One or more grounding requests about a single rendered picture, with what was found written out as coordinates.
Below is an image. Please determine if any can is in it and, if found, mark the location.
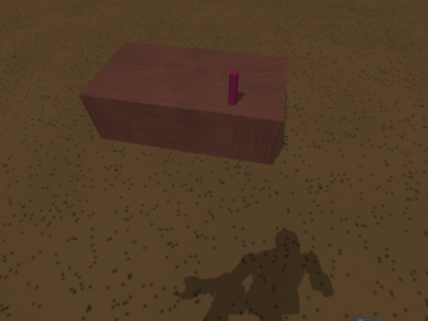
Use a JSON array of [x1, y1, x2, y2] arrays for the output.
[[228, 70, 239, 106]]

